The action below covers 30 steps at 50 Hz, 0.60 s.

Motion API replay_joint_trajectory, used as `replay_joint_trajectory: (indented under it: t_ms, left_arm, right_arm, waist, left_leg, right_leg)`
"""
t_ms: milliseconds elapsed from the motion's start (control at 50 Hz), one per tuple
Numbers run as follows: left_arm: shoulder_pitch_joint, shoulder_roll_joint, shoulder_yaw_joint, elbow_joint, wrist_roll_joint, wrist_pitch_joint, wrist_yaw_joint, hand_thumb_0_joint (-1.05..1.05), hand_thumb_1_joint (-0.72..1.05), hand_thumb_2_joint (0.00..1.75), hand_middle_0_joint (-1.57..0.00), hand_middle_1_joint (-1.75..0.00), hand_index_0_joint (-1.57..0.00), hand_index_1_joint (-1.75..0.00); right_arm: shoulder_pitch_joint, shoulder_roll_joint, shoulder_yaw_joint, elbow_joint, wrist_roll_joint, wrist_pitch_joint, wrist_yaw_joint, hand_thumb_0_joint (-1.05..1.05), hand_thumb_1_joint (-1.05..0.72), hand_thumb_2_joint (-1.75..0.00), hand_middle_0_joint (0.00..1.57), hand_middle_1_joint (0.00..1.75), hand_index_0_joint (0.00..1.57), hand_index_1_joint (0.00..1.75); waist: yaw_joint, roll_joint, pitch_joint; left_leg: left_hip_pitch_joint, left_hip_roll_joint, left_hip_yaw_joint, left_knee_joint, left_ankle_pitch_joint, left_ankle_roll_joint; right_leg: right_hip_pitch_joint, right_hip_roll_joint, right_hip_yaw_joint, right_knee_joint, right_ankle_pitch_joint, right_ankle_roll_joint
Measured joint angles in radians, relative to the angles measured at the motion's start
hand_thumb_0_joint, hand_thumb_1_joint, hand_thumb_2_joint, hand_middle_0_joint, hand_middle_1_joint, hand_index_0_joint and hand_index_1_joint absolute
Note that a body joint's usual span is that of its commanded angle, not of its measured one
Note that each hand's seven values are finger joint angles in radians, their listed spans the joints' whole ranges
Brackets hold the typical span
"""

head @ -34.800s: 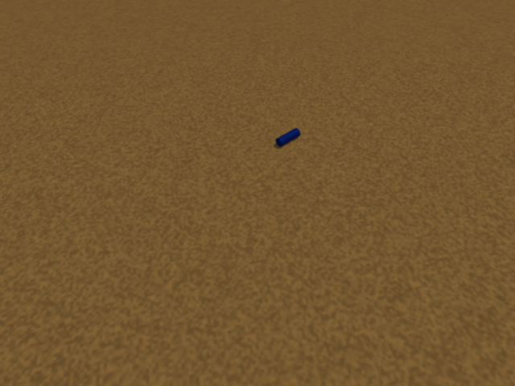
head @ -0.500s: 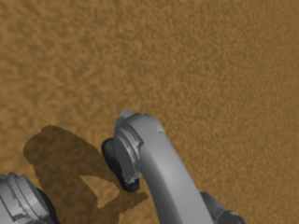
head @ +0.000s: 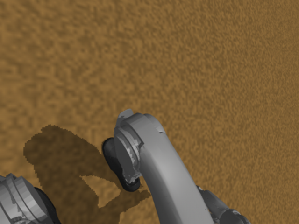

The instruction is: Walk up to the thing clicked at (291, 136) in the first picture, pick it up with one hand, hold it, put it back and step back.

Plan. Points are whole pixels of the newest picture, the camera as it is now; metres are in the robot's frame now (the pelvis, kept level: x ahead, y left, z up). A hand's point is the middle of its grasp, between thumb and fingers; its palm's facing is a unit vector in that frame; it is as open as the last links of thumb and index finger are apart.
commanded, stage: settle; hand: left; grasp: from above
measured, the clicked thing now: out of the picture +0.50 +0.34 -0.29
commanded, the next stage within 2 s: lift in 0.96 s
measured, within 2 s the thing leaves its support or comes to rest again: leaves its support in 0.38 s
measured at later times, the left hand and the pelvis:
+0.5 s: hand out of the picture +0.50 +0.34 -0.23, palm faces -0.41 -0.12 -0.90, open 8.1 cm; pelvis +0.01 +0.00 +0.01, yaw +1 degrees
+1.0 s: hand out of the picture +0.48 +0.34 -0.15, palm faces -0.45 -0.10 -0.89, open 8.1 cm; pelvis +0.00 -0.01 +0.02, yaw +5 degrees
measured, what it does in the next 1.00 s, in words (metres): stands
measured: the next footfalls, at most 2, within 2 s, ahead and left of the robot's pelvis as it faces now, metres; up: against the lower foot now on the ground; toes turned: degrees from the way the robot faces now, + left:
none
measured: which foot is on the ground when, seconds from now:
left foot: down 0.00-1.00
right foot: down 0.00-1.00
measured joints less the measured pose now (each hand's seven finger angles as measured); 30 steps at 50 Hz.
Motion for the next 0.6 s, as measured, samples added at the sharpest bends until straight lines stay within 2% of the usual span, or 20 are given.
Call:
replay_joint_trajectory:
  t_ms: [160,300,460,520,600]
  left_arm:
    - [0.0,0.001,0.006,-0.008,-0.001,0.003,-0.01,0.0,0.33,0.18,-0.84,-0.4,-0.85,-0.33]
    - [0.022,-0.014,0.042,-0.058,0.006,0.021,-0.045,0.0,0.33,0.15,-0.86,-0.36,-0.87,-0.29]
    - [0.081,-0.055,0.072,-0.2,0.001,0.031,-0.105,0.0,0.34,0.11,-0.87,-0.33,-0.89,-0.26]
    - [0.104,-0.081,0.07,-0.258,-0.011,0.042,-0.138,0.0,0.34,0.1,-0.88,-0.32,-0.89,-0.26]
    - [0.11,-0.125,0.029,-0.306,-0.036,0.065,-0.191,-0.01,0.34,0.09,-0.89,-0.31,-0.9,-0.25]
  right_arm:
    - [0.003,-0.003,-0.003,-0.002,0.001,0.002,-0.003,-0.01,-0.91,-0.9,0.21,0.3,0.2,0.29]
    - [0.025,-0.003,-0.02,-0.004,0.003,0.009,0.003,-0.01,-0.92,-0.91,0.21,0.3,0.21,0.3]
    - [0.05,-0.007,-0.075,0.0,0.013,0.024,0.019,-0.01,-0.92,-0.91,0.21,0.3,0.21,0.3]
    - [0.055,-0.006,-0.105,0.002,0.021,0.034,0.027,-0.01,-0.92,-0.91,0.21,0.3,0.21,0.3]
    - [0.056,-0.006,-0.139,0.002,0.039,0.047,0.035,-0.01,-0.92,-0.91,0.21,0.3,0.21,0.29]
  waist:
    - [-0.001,0.001,0.001]
    - [0.01,0.007,-0.012]
    - [0.049,0.033,-0.051]
    - [0.067,0.051,-0.074]
    - [0.091,0.077,-0.106]
  left_leg:
    - [-0.001,-0.001,0.0,-0.002,0.001,0.0]
    - [-0.005,-0.002,0.002,-0.008,-0.001,-0.005]
    - [-0.011,-0.009,0.004,-0.018,-0.006,-0.013]
    - [-0.009,-0.012,0.01,-0.026,-0.007,-0.013]
    - [-0.006,-0.015,0.025,-0.043,-0.003,-0.01]
  right_leg:
    - [0.0,-0.002,0.0,-0.001,0.0,0.001]
    - [-0.007,-0.006,0.0,-0.003,-0.004,-0.01]
    - [-0.014,-0.015,-0.001,-0.005,-0.015,-0.02]
    - [-0.011,-0.02,0.003,-0.008,-0.021,-0.02]
    - [-0.008,-0.028,0.013,-0.015,-0.026,-0.023]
